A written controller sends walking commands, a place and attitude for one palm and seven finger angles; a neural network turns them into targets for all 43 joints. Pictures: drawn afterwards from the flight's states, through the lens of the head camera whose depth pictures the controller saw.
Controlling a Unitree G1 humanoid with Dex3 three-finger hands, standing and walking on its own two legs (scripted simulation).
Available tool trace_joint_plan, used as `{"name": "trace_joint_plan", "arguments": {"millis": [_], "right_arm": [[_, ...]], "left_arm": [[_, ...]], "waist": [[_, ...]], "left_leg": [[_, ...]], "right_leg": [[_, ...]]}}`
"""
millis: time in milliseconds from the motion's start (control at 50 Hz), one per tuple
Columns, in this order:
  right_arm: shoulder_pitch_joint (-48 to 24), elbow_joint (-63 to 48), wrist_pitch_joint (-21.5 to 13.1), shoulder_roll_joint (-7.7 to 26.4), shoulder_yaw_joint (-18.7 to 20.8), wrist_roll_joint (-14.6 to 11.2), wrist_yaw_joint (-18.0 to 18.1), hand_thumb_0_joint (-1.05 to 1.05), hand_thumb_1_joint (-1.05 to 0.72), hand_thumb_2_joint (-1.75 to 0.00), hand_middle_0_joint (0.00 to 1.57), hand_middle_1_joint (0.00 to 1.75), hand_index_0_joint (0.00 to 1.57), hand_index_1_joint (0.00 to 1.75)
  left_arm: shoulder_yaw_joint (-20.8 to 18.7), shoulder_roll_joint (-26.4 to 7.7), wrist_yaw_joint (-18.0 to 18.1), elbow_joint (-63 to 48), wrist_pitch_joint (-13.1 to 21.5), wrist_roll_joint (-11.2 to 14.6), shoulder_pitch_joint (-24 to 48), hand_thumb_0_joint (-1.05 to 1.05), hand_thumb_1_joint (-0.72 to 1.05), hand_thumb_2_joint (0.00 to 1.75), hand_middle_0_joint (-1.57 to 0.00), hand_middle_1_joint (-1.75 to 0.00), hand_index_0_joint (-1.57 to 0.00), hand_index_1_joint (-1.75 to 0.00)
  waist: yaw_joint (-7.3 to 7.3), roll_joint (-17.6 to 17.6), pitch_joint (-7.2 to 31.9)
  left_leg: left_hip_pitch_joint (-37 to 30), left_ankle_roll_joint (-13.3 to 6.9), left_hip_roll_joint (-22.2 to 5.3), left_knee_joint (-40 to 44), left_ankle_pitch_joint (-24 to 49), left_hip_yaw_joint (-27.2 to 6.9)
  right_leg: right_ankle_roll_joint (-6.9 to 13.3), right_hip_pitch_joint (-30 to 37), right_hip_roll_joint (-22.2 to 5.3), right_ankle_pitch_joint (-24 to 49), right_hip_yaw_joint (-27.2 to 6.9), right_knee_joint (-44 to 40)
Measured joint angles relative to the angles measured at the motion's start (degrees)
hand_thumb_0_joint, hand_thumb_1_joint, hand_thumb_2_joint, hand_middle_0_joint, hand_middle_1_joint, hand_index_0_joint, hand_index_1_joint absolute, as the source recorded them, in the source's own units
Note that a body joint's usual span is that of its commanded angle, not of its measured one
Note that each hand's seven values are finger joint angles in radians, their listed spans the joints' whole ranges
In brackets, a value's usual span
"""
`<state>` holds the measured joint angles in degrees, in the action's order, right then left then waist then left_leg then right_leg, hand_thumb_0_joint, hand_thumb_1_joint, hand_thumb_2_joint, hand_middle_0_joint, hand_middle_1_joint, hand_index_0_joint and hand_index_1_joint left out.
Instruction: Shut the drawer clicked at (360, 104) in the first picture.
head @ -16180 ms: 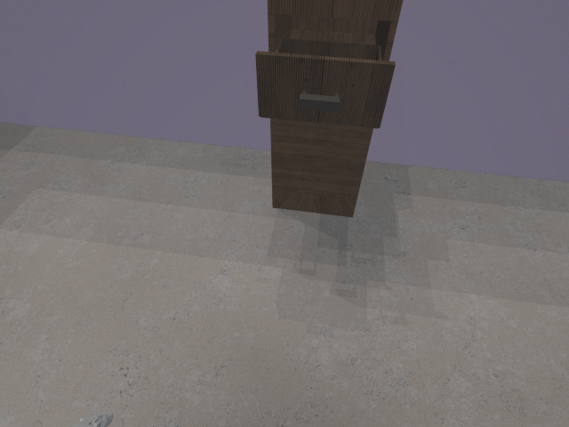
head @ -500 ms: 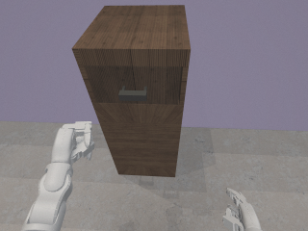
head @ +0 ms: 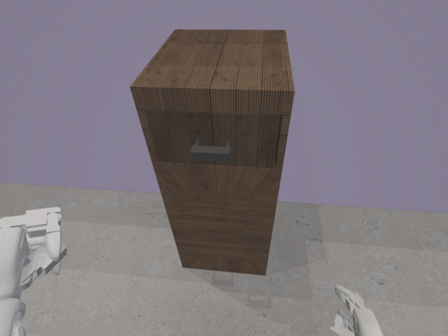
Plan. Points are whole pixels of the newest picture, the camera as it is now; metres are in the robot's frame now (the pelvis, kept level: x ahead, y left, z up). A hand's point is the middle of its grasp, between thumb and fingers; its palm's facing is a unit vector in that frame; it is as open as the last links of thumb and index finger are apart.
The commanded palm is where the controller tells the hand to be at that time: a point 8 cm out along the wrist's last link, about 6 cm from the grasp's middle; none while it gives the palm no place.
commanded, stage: draw the hand back to the body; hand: left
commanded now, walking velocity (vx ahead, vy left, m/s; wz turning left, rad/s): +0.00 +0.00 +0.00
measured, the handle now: (212, 148) +0.58 +0.11 +0.01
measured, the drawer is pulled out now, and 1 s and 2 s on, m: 0.00 0.00 0.00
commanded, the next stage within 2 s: step back with the hand held close in 0.14 s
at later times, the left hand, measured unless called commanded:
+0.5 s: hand (70, 239) +0.19 +0.24 +0.16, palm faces +0.32 -0.82 -0.47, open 3.2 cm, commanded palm +0.12 +0.28 +0.17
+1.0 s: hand (49, 296) +0.12 +0.23 +0.15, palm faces +0.34 -0.83 -0.45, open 3.2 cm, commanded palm +0.05 +0.28 +0.17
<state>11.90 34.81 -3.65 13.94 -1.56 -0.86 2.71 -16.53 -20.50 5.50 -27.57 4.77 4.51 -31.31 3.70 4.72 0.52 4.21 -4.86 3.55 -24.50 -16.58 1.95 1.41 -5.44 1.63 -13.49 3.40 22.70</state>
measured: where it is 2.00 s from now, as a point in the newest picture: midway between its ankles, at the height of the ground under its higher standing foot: outside the picture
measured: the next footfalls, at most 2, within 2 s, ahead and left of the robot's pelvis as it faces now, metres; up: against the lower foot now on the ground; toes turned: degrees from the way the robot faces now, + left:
right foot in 1.44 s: -0.26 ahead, -0.13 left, +0.00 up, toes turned -2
left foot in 1.70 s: -0.15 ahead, +0.03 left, +0.00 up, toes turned -1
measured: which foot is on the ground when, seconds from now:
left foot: down 0.00-1.00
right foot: down 0.00-1.00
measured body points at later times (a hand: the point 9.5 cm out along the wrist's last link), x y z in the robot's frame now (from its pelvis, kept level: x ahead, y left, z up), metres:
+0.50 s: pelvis -0.01 +0.01 +0.00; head +0.01 -0.01 +0.45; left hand +0.17 +0.28 +0.18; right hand +0.16 -0.24 -0.09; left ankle -0.03 +0.06 -0.74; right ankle -0.01 -0.11 -0.74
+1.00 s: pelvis -0.07 +0.00 -0.01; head -0.04 +0.00 +0.44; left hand +0.10 +0.27 +0.17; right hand +0.12 -0.24 -0.09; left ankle -0.03 +0.06 -0.74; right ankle -0.01 -0.11 -0.74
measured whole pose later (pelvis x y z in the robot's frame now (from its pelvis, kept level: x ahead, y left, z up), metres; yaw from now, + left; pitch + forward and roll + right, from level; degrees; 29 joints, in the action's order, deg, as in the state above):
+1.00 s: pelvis -0.07 +0.00 -0.01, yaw +2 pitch +1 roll -1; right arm 10.5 31.1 -1.0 12.8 1.0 -0.1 3.2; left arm -19.5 -21.0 6.8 -33.2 12.0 1.8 -34.4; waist 0.0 0.7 -1.7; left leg 21.5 -4.3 3.6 -34.2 -16.1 1.1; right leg 1.2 -20.8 1.8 -10.3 2.0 29.6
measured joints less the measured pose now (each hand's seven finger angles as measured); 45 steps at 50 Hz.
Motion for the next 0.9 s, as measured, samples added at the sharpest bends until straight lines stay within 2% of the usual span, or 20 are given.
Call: {"name": "trace_joint_plan", "arguments": {"millis": [160, 300, 380, 420, 500, 560, 680, 740, 800, 900], "right_arm": [[-0.9, 0.2, -0.9, 0.0, 0.0, 0.2, 0.4, 0.02, -0.91, -0.9, 0.2, 0.3, 0.21, 0.3], [0.1, 0.1, -1.6, -0.8, -0.7, 0.5, 0.6, 0.02, -0.9, -0.9, 0.2, 0.3, 0.21, 0.3], [-0.8, -0.7, -0.4, -1.0, -0.4, 0.7, 0.3, 0.02, -0.9, -0.9, 0.2, 0.3, 0.21, 0.3], [-1.5, -1.0, 0.4, -0.6, 0.1, 0.8, 0.1, 0.02, -0.9, -0.9, 0.2, 0.3, 0.21, 0.3], [-2.3, -1.6, 2.1, 0.5, 1.6, 0.8, -0.1, 0.02, -0.9, -0.9, 0.2, 0.3, 0.21, 0.3], [-2.1, -2.3, 3.6, 0.8, 2.6, 0.6, 0.2, 0.02, -0.9, -0.9, 0.2, 0.3, 0.21, 0.3], [-0.7, -3.6, 4.6, 0.2, 3.1, 0.3, 1.3, 0.02, -0.91, -0.9, 0.2, 0.3, 0.2, 0.3], [-0.5, -3.9, 4.0, -0.2, 3.1, 0.7, 1.5, 0.02, -0.91, -0.9, 0.2, 0.3, 0.2, 0.3], [-0.8, -3.7, 3.2, -0.6, 2.9, 0.9, 1.6, 0.02, -0.91, -0.9, 0.2, 0.3, 0.21, 0.3], [-1.7, -4.1, 2.9, -0.9, 2.4, 0.6, 1.2, 0.02, -0.9, -0.9, 0.2, 0.3, 0.21, 0.3]], "left_arm": [[1.0, 2.1, 0.5, 0.8, 0.5, -0.6, 1.2, 0.01, 0.89, 0.9, -1.41, -1.6, -1.41, -1.6], [0.8, 1.0, 0.4, -0.3, 0.1, -0.7, 1.5, 0.01, 0.89, 0.9, -1.41, -1.6, -1.41, -1.59], [-4.5, -1.5, 0.4, -1.0, 3.9, -0.7, 2.3, 0.01, 0.88, 0.9, -1.41, -1.6, -1.41, -1.59], [-5.6, -1.6, 0.5, -0.9, 5.1, -0.7, 2.1, 0.01, 0.89, 0.9, -1.41, -1.6, -1.41, -1.59], [-3.5, -0.5, -0.2, -1.0, 5.3, -1.0, -0.4, 0.01, 0.89, 0.9, -1.4, -1.6, -1.41, -1.59], [-2.1, -1.0, -0.8, -2.5, 4.7, -1.3, -3.6, 0.01, 0.89, 0.9, -1.4, -1.6, -1.41, -1.59], [-4.5, -4.3, -0.3, -6.4, 4.8, -1.3, -6.6, 0.01, 0.88, 0.89, -1.41, -1.6, -1.41, -1.59], [-5.8, -4.7, 0.2, -6.8, 5.2, -1.6, -5.6, 0.01, 0.88, 0.89, -1.41, -1.6, -1.41, -1.59], [-6.2, -3.8, 0.5, -5.9, 5.9, -2.0, -4.2, 0.01, 0.88, 0.9, -1.41, -1.6, -1.41, -1.59], [-5.4, -1.1, 0.7, -4.0, 6.5, -2.8, -3.0, 0.01, 0.89, 0.9, -1.41, -1.6, -1.41, -1.59]], "waist": [[0.38, -0.1, -1.0], [0.1, -0.8, -0.7], [-1.23, -1.1, -1.0], [-2.04, -1.2, -1.4], [-3.39, -1.2, -2.2], [-3.92, -1.9, -2.4], [-3.33, -4.1, -2.2], [-3.19, -4.6, -2.0], [-2.95, -4.5, -1.7], [-2.76, -3.3, -1.8]], "left_leg": [[0.5, -0.3, 0.6, -0.3, 0.4, -0.3], [0.5, -0.1, 0.3, -0.2, 0.2, -0.1], [2.9, -0.2, -0.1, -1.1, 0.1, 0.2], [4.2, -0.3, -0.1, -0.9, 0.6, 0.5], [6.5, -0.7, 0.6, -0.5, 1.6, 1.2], [8.2, -1.0, 1.0, -1.0, 1.9, 1.6], [10.1, -1.1, 1.5, -2.9, 1.8, 1.8], [10.5, -1.3, 2.1, -3.6, 2.1, 1.5], [11.1, -1.3, 2.4, -4.4, 2.3, 1.1], [13.7, -0.8, 1.1, -7.2, 2.1, 0.6]], "right_leg": [[-0.2, -0.6, -0.6, -0.2, 0.4, 1.0], [-0.1, -0.7, -0.3, -0.1, 0.1, 0.8], [0.1, -2.8, 0.1, 0.4, -0.1, 0.6], [-0.1, -4.2, 0.0, 0.9, -0.3, 0.7], [-0.6, -7.4, -0.7, 1.3, -1.0, 1.8], [-0.9, -9.5, -1.2, 1.1, -1.3, 3.3], [-1.0, -12.1, -1.8, 0.3, -1.5, 6.8], [-1.3, -12.9, -1.9, -0.3, -3.1, 8.7], [-1.6, -13.2, -1.9, -0.8, -3.9, 9.7], [-0.8, -14.3, -0.7, 0.8, -3.1, 9.3]]}}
